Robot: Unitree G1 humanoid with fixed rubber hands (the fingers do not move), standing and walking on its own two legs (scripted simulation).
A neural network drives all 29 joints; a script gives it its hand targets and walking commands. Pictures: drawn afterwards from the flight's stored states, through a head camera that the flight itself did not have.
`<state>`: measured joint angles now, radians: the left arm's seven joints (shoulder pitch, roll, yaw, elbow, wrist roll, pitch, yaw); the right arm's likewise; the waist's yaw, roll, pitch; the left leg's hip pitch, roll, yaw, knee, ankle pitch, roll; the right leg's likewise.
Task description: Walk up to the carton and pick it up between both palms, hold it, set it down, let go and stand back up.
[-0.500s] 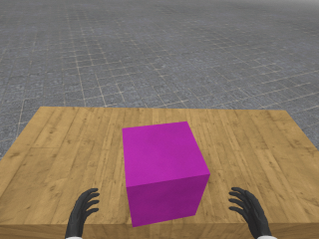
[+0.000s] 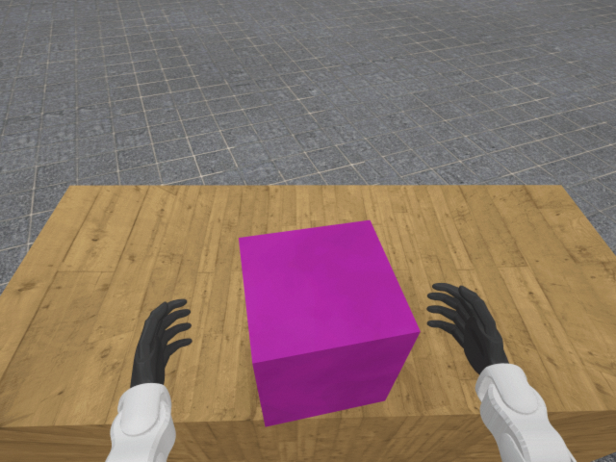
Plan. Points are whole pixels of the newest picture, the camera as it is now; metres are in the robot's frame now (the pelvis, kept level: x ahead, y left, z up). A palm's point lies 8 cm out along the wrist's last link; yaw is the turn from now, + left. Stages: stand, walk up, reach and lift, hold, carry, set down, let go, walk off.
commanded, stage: reach and lift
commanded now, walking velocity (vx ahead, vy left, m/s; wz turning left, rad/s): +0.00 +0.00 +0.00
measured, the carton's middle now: (316, 324) +0.35 +0.02 -0.07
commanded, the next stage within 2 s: none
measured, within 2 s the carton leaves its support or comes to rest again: neither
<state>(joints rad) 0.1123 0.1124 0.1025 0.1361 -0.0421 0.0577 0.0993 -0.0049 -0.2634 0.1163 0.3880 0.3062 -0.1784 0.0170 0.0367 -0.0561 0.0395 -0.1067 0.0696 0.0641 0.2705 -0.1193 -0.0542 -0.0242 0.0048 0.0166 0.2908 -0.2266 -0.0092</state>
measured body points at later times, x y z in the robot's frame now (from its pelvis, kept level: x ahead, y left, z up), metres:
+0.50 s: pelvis -0.01 -0.01 +0.00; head +0.02 +0.00 +0.45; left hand +0.30 +0.23 +0.07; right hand +0.35 -0.18 +0.08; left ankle +0.02 +0.15 -0.75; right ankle -0.04 -0.11 -0.75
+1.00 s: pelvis -0.02 -0.01 +0.00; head +0.03 +0.00 +0.44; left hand +0.35 +0.24 +0.09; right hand +0.42 -0.16 +0.09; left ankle +0.02 +0.15 -0.75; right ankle -0.04 -0.11 -0.75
